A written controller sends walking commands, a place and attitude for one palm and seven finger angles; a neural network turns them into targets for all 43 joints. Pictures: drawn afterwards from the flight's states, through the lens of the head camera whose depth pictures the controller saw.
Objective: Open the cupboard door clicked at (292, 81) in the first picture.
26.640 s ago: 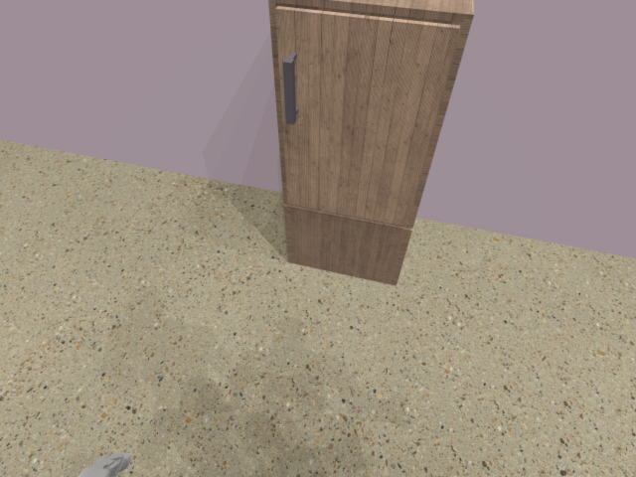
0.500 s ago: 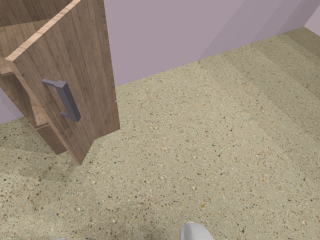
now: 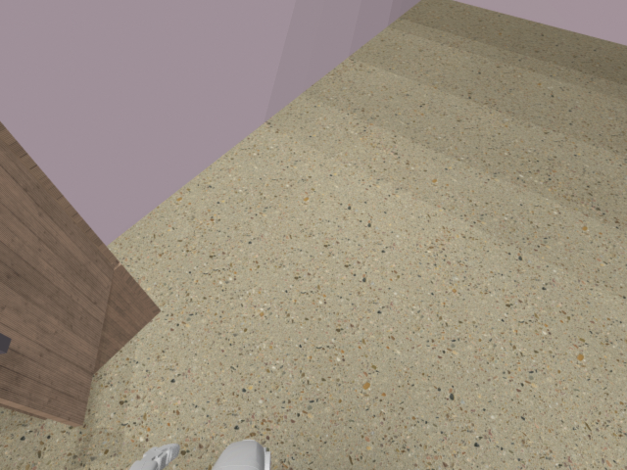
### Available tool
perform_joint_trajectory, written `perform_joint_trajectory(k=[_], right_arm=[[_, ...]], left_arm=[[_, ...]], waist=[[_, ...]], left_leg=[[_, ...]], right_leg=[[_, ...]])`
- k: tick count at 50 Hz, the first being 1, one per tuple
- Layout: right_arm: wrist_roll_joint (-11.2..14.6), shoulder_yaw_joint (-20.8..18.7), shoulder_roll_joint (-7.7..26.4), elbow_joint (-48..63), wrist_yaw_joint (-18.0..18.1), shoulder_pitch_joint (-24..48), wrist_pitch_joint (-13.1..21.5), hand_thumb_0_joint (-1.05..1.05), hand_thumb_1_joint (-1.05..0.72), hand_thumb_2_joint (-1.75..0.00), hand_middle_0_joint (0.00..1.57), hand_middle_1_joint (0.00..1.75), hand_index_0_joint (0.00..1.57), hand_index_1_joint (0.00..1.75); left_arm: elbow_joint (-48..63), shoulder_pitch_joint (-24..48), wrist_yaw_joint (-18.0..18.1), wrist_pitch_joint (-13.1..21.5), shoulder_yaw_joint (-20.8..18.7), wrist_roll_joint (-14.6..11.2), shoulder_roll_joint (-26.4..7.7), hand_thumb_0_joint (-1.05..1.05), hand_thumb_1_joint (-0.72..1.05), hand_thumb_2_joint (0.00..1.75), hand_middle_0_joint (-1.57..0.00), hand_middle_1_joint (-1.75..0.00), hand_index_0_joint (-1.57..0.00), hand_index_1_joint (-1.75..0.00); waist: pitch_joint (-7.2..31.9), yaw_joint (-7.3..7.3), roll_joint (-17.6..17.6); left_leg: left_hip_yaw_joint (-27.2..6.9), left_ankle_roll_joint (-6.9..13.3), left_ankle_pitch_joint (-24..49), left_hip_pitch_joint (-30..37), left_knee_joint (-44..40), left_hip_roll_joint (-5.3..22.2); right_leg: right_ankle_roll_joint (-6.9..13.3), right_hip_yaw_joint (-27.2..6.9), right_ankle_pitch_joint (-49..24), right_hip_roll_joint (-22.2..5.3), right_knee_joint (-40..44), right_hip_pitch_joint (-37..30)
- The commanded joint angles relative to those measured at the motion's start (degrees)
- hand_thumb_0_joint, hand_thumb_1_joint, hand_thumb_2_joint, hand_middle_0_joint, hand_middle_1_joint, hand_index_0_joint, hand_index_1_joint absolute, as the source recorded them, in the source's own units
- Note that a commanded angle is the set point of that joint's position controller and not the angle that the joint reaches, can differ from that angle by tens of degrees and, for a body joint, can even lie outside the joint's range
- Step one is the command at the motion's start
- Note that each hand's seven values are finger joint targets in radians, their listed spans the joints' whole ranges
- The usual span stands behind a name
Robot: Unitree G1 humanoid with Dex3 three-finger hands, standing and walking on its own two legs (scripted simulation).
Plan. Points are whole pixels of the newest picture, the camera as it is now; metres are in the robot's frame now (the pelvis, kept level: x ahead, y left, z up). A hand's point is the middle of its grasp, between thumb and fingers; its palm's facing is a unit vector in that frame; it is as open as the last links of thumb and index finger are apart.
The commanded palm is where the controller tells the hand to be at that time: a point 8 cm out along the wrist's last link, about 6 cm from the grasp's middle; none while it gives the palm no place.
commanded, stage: walk to a spot facing it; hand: left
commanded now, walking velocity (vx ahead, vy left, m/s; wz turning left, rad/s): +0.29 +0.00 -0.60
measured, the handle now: out of the picture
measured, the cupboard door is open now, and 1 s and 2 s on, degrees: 45 45 45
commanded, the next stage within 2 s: turn to face it in 1.58 s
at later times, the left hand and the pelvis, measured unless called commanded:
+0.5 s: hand (182, 394) +0.25 +0.23 -0.18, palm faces -0.22 -0.96 -0.17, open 7.4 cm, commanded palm none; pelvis +0.15 +0.04 +0.00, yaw -17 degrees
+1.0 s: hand (302, 254) +0.50 +0.04 -0.16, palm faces -0.50 -0.83 -0.25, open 7.2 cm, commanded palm none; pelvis +0.36 -0.10 +0.00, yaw -32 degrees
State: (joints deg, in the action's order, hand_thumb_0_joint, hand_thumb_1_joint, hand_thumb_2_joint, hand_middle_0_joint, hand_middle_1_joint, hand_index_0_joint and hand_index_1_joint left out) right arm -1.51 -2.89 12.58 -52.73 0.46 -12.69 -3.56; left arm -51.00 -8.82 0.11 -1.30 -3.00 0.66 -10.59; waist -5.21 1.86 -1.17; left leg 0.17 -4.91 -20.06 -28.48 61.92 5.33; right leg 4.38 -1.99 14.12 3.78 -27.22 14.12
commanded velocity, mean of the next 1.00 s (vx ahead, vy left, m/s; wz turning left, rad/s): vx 0.33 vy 0.00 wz -0.50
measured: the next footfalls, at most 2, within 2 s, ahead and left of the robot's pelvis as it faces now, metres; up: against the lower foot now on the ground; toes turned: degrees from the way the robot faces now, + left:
left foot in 0.28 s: +0.13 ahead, +0.14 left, +0.00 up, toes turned -8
right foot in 0.74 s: +0.34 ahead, -0.12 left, +0.00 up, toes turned -32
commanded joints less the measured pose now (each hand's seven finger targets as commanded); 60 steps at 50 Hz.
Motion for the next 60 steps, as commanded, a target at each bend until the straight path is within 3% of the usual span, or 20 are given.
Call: perform_joint_trajectory(k=[1,8,10,12,14,15,18,21,28,33,35,36,37,38,39,41,44,48,57,60], right_arm=[[-0.11,-1.92,5.0,5.02,-0.13,2.1,2.27,0.0,-0.9,-0.9,0.2,0.3,0.2,0.3],[0.49,-1.92,4.04,7.81,-0.44,7.81,4.88,0.0,-0.9,-0.9,0.2,0.3,0.2,0.3],[0.66,-1.65,3.89,7.13,-0.19,5.57,5.69,0.0,-0.9,-0.9,0.2,0.3,0.2,0.3],[0.69,-1.89,5.87,4.25,0.71,-2.32,6.62,0.0,-0.9,-0.9,0.2,0.3,0.2,0.3],[-0.72,-3.66,15.44,1.84,1.72,-16.01,7.19,0.0,-0.9,-0.9,0.2,0.3,0.2,0.3],[-0.68,-3.15,14.41,2.52,1.8,-15.11,6.6,0.0,-0.9,-0.9,0.2,0.3,0.2,0.3],[-0.46,-0.55,6.64,3.61,1.76,-7.6,7.45,0.0,-0.9,-0.9,0.2,0.3,0.2,0.3],[-0.12,0.13,5.75,1.2,2.26,-11.4,8.29,0.0,-0.9,-0.9,0.2,0.3,0.2,0.3],[-0.45,0.8,4.57,-2.56,2.16,-17.41,8.06,0.0,-0.9,-0.9,0.2,0.3,0.2,0.3],[-0.13,0.04,8.13,-3.22,2.24,-15.8,7.55,0.0,-0.9,-0.9,0.2,0.3,0.2,0.3],[0.59,-0.02,9.61,-1.56,1.89,-9.87,7.75,0.0,-0.9,-0.9,0.2,0.3,0.2,0.3],[1.8,0.41,6.12,-0.46,1.18,-10.3,7.72,0.0,-0.9,-0.9,0.2,0.3,0.2,0.3],[2.22,0.33,3.78,1.08,1.34,-10.53,7.7,0.0,-0.9,-0.9,0.2,0.3,0.2,0.3],[1.6,-0.16,5.62,1.74,1.04,-7.25,7.09,0.0,-0.9,-0.9,0.2,0.3,0.2,0.3],[0.91,-0.57,4.46,1.49,0.44,-6.37,7.07,0.0,-0.9,-0.9,0.2,0.3,0.2,0.3],[0.47,-0.21,3.1,-0.96,0.62,-8.36,5.28,0.0,-0.9,-0.9,0.2,0.3,0.2,0.3],[-0.01,-0.06,1.17,-2.72,0.19,-12.53,4.43,0.0,-0.9,-0.9,0.2,0.3,0.2,0.3],[0.17,-0.46,0.42,-0.9,-0.23,-5.72,4.73,0.0,-0.9,-0.9,0.2,0.3,0.2,0.3],[0.55,-0.1,0.74,4.4,-1.46,13.19,6.34,0.0,-0.9,-0.9,0.2,0.3,0.2,0.3],[0.34,-0.37,1.54,2.77,-0.84,8.2,7.1,0.0,-0.9,-0.9,0.2,0.3,0.2,0.3]], left_arm=[[2.72,-4.75,0.09,2.14,-3.65,0.55,-11.32,0.0,0.9,0.9,-0.2,-0.3,-0.2,-0.3],[0.67,-9.83,-0.29,3.0,-4.51,1.02,-11.71,0.0,0.9,0.9,-0.2,-0.3,-0.2,-0.3],[0.8,-8.63,-0.37,2.95,-4.64,0.82,-11.74,0.0,0.9,0.9,-0.2,-0.3,-0.2,-0.3],[1.47,-5.47,-0.51,2.97,-4.26,0.36,-9.82,0.0,0.9,0.9,-0.2,-0.3,-0.2,-0.3],[3.75,-3.94,-1.61,3.62,-2.89,-0.24,-4.8,0.0,0.9,0.9,-0.2,-0.3,-0.2,-0.3],[4.24,-0.97,-1.91,3.74,-3.35,0.57,-7.32,0.0,0.9,0.9,-0.2,-0.3,-0.2,-0.3],[0.89,-2.77,-3.28,3.34,-3.52,1.45,-6.57,0.0,0.9,0.9,-0.2,-0.3,-0.2,-0.3],[0.44,-3.11,-3.59,1.95,-2.28,1.0,-3.16,0.0,0.9,0.9,-0.2,-0.3,-0.2,-0.3],[3.31,7.4,-4.24,1.5,-0.54,0.99,-1.04,0.0,0.9,0.9,-0.2,-0.3,-0.2,-0.3],[1.39,0.5,-3.19,1.68,-1.34,0.76,-4.4,0.0,0.9,0.9,-0.2,-0.3,-0.2,-0.3],[-2.78,-13.91,-2.63,2.44,-2.75,0.98,-7.71,0.0,0.9,0.9,-0.2,-0.3,-0.2,-0.3],[-3.92,-19.04,-1.97,2.84,-3.91,1.12,-13.42,0.0,0.9,0.9,-0.2,-0.3,-0.2,-0.3],[-3.69,-19.56,-1.28,2.79,-4.48,-0.13,-17.43,0.0,0.9,0.9,-0.2,-0.3,-0.2,-0.3],[-2.23,-15.07,-0.29,2.39,-4.53,-0.64,-17.14,0.0,0.9,0.9,-0.2,-0.3,-0.2,-0.3],[-0.95,-9.29,0.15,2.78,-3.39,-0.72,-14.0,0.0,0.9,0.9,-0.2,-0.3,-0.2,-0.3],[0.03,-3.6,0.19,3.74,-1.75,-0.46,-9.2,0.0,0.9,0.9,-0.2,-0.3,-0.2,-0.3],[-1.19,-4.89,0.04,5.45,-1.63,0.12,-8.14,0.0,0.9,0.9,-0.2,-0.3,-0.2,-0.3],[-4.17,-10.82,-0.16,6.59,-2.09,-0.33,-6.34,0.0,0.9,0.9,-0.2,-0.3,-0.2,-0.3],[-7.63,-19.62,1.29,6.56,-1.11,0.2,-5.86,0.0,0.9,0.9,-0.2,-0.3,-0.2,-0.3],[-7.9,-18.26,1.68,6.8,-1.37,0.21,-7.83,0.0,0.9,0.9,-0.2,-0.3,-0.2,-0.3]], waist=[[3.86,-3.17,8.56],[4.26,-5.31,9.72],[5.32,-3.99,9.75],[7.17,0.5,4.59],[12.14,5.97,-19.32],[7.37,5.88,-10.98],[1.62,0.57,-7.16],[2.99,-0.65,-7.36],[0.38,0.99,-8.95],[4.29,-4.57,-9.08],[9.88,-12.52,-7.45],[14.5,-14.24,4.79],[18.78,-12.01,13.73],[10.91,-10.2,7.08],[1.75,-7.09,2.06],[-0.79,-1.57,3.26],[3.42,1.17,3.91],[4.54,-0.86,5.35],[1.6,-5.39,8.5],[5.02,-1.39,7.98]], left_leg=[[0.19,-0.15,0.4,-5.08,-4.99,-0.48],[-0.25,1.32,-4.24,-2.6,-18.32,-3.58],[0.6,1.88,-1.9,5.15,-26.29,-5.09],[0.3,2.51,4.03,26.47,-38.94,-4.01],[-30.44,11.44,-9.31,43.02,-49.17,23.21],[-30.98,14.68,-9.11,36.78,-50.83,25.33],[-11.38,9.24,16.81,28.55,-47.41,15.5],[0.91,5.1,41.47,30.63,-44.05,11.44],[9.9,5.78,47.81,32.37,-44.9,9.48],[12.7,5.86,75.06,31.43,-31.94,12.57],[14.23,4.65,65.78,20.66,-13.72,10.72],[14.69,3.35,25.47,4.73,5.68,4.2],[8.94,2.14,-14.39,-7.87,23.85,-3.46],[-0.13,4.14,-9.6,-11.64,25.5,-0.41],[-1.04,3.95,-2.24,-12.15,20.63,2.85],[-1.25,2.67,2.83,-4.1,14.36,4.7],[-0.03,2.09,4.98,-1.7,5.88,3.87],[1.34,1.13,10.28,-8.64,-0.69,2.62],[4.9,3.21,9.4,-12.03,-17.41,-1.77],[8.36,5.44,7.75,2.79,-27.4,-6.84]], right_leg=[[6.63,-18.38,9.06,-14.36,14.4,-5.43],[8.45,-25.45,6.49,-14.7,11.8,-8.63],[7.35,-24.16,2.61,-12.97,8.82,-5.45],[3.34,-19.52,4.06,-8.15,1.34,9.2],[-3.03,-0.92,19.74,1.75,-29.89,29.84],[-3.14,-2.72,17.29,-3.42,-37.18,31.1],[-4.28,0.06,5.28,-7.42,-44.66,29.99],[-4.53,2.96,1.47,-6.42,-44.95,29.65],[-3.03,10.25,-5.21,-4.97,-24.79,26.75],[1.96,13.48,0.61,0.26,-14.77,7.88],[4.54,11.43,-3.27,-0.51,-7.93,-14.18],[10.13,-6.34,-3.79,-13.78,-3.08,-29.13],[15.33,-33.77,-7.23,-27.25,5.92,-32.68],[15.49,-33.62,1.6,-28.02,11.53,-24.02],[7.0,-23.21,0.91,-25.13,13.1,-13.18],[0.94,-15.15,-2.0,-19.66,15.97,2.39],[5.01,-7.5,-14.52,-15.19,14.6,1.17],[1.31,-5.1,-31.63,-11.69,11.72,-8.31],[3.5,-9.76,-47.29,-13.52,8.45,-22.01],[2.81,-8.43,-62.71,-13.25,-0.02,-20.28]])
